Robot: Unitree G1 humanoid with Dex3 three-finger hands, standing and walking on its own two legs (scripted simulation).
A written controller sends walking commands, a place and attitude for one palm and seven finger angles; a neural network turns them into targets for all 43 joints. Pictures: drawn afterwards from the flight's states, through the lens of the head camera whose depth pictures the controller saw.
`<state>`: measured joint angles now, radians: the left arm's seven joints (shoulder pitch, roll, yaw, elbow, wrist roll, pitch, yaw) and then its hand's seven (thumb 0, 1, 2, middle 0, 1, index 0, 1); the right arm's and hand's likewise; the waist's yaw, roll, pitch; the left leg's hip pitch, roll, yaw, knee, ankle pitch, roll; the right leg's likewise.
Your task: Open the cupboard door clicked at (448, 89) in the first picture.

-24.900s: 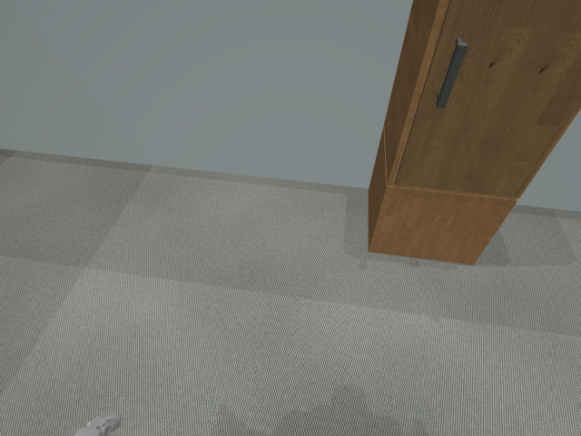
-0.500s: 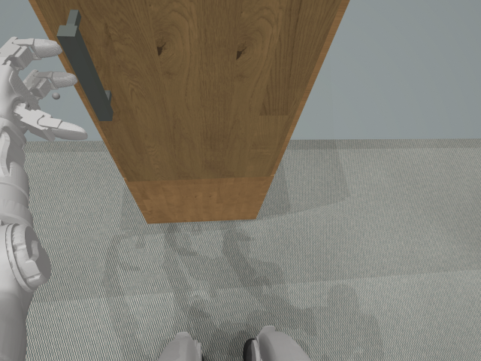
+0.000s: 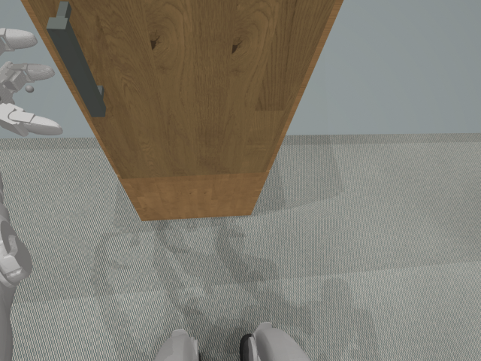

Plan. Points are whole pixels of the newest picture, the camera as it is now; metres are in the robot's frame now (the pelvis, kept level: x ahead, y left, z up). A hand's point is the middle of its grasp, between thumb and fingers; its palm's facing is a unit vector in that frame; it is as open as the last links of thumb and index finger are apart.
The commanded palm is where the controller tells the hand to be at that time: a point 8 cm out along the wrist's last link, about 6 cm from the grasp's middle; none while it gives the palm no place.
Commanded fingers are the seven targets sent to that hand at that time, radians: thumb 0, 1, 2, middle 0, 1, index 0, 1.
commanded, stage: move the hooked fingers beside the handle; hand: left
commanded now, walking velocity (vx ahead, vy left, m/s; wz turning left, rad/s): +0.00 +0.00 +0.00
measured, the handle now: (83, 65) +0.54 +0.21 +0.11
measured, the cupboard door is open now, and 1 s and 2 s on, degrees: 1 1 1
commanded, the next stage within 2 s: slide the fingers in behind the handle in 0.70 s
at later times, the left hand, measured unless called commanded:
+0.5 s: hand (24, 92) +0.49 +0.27 +0.11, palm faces +0.01 -1.00 +0.01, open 14.0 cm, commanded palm +0.47 +0.32 +0.11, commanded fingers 0.00 -0.50 0.30 -0.30 -1.20 -0.30 -1.20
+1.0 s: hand (42, 89) +0.50 +0.26 +0.11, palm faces +0.00 -1.00 +0.00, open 14.0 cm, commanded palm +0.48 +0.29 +0.11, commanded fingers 0.00 -0.50 0.30 -0.30 -1.20 -0.30 -1.20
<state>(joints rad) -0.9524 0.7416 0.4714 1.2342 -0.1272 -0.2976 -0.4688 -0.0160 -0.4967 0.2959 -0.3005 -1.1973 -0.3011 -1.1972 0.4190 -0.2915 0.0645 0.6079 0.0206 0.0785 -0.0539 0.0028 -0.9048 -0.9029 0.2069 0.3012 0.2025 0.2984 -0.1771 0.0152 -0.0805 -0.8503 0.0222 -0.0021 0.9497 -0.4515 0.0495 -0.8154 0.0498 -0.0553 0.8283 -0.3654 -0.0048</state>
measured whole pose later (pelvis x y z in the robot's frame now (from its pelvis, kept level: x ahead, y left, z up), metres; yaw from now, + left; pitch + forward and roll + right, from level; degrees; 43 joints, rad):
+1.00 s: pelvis +0.00 +0.00 +0.00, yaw +0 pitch +20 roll -4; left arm -0.94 0.71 0.46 1.21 -0.13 -0.28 -0.44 -0.02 -0.50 0.30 -0.30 -1.20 -0.30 -1.20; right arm 0.42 -0.29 0.06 0.60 0.02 0.07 -0.05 0.00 -0.91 -0.90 0.21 0.30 0.20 0.30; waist -0.18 0.02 -0.09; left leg -0.85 0.02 0.00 0.95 -0.45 0.05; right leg -0.82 0.05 -0.05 0.83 -0.37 0.00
